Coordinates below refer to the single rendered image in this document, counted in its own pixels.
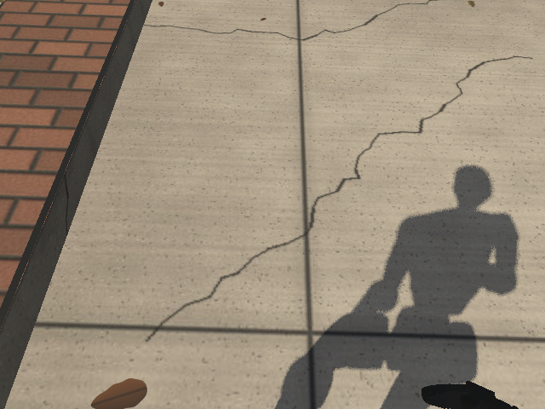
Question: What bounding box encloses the robot right hand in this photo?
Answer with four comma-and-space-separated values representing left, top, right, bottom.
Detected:
422, 381, 519, 409

